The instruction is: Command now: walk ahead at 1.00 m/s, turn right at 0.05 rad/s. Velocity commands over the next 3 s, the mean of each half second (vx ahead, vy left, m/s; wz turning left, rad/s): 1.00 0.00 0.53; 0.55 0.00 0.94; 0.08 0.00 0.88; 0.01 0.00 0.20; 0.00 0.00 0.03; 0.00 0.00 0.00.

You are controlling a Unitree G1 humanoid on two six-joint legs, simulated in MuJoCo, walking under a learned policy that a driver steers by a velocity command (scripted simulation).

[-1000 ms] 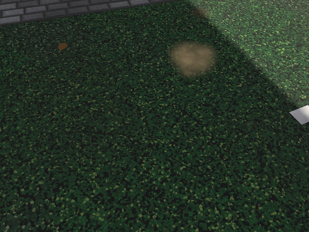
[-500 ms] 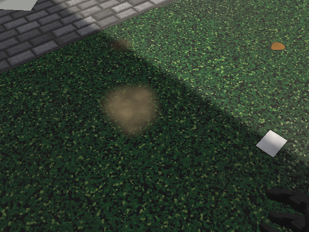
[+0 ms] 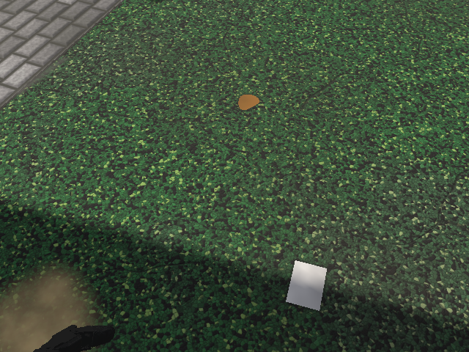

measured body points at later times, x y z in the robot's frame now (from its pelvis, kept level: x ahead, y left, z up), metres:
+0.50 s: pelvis +0.46 +0.10 +0.00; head +0.49 +0.10 +0.45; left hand +0.53 +0.38 -0.09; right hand +0.62 -0.14 -0.12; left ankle +0.54 +0.15 -0.71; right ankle +0.33 -0.09 -0.57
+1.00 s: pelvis +0.82 +0.16 +0.02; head +0.85 +0.21 +0.47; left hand +0.74 +0.46 -0.08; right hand +1.15 +0.08 -0.06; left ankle +0.72 +0.23 -0.61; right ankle +0.97 +0.15 -0.71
